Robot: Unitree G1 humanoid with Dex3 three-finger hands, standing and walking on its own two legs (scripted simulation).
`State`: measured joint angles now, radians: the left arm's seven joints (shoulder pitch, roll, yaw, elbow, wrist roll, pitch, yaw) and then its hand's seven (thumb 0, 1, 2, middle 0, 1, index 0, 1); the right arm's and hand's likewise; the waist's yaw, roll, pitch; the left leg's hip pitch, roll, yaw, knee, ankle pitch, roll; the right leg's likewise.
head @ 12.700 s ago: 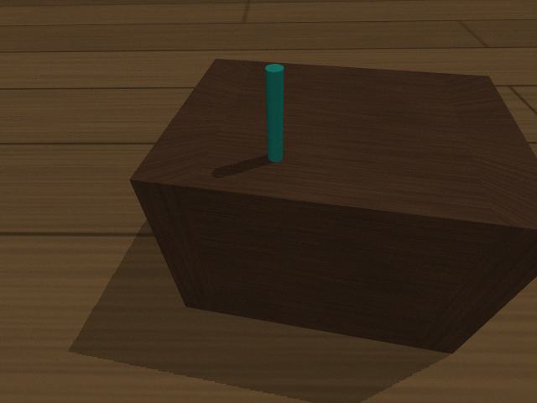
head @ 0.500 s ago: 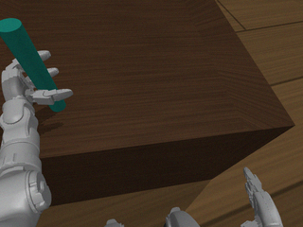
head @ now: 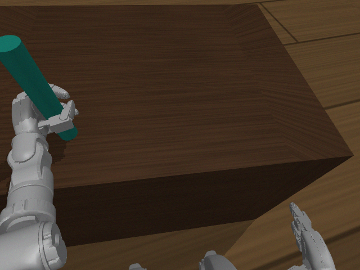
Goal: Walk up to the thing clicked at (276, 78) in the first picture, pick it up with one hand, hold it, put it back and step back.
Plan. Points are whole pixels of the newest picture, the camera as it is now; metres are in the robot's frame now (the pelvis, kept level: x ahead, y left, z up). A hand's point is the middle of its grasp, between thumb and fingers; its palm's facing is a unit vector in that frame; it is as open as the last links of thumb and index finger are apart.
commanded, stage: settle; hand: left
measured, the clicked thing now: (45, 99) +0.47 +0.23 +0.12
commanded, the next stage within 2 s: lift in 0.76 s
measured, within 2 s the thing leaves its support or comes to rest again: leaves its support in 0.08 s
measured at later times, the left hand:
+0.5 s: hand (52, 96) +0.48 +0.22 +0.12, palm faces +0.15 -0.99 -0.01, open 5.0 cm
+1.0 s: hand (49, 84) +0.48 +0.21 +0.15, palm faces +0.15 -0.99 -0.02, open 5.0 cm
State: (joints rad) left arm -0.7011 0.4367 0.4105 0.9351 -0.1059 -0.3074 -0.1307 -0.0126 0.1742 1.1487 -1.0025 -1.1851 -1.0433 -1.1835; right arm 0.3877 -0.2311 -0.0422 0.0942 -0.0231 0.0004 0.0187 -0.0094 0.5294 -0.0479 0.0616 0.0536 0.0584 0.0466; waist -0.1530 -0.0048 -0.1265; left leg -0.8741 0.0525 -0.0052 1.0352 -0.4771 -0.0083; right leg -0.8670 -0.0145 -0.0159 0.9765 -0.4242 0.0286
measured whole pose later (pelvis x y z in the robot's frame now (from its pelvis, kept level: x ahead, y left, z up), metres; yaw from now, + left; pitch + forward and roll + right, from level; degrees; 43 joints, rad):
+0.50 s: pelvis +0.01 +0.00 +0.02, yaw +0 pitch +15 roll -2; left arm -0.74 0.44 0.35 0.94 -0.12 -0.20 -0.12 -0.01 0.16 1.20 -1.03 -1.17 -1.07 -1.16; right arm 0.34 -0.23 -0.05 0.23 0.00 -0.01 -0.02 -0.01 0.54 -0.05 0.06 0.05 0.06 0.05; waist -0.12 0.00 -0.12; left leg -0.75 0.05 0.01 0.94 -0.45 0.00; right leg -0.74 -0.02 -0.01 0.88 -0.39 0.03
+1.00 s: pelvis +0.01 +0.00 +0.03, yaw +0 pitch +13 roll -1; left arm -0.75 0.43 0.34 0.91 -0.13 -0.14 -0.10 -0.01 0.16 1.20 -1.02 -1.18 -1.06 -1.17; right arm 0.31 -0.23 -0.06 0.31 0.02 -0.03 -0.03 -0.01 0.55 -0.05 0.06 0.05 0.06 0.05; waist -0.10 0.01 -0.11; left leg -0.67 0.04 0.02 0.86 -0.42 0.00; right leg -0.67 -0.02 0.00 0.81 -0.37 0.03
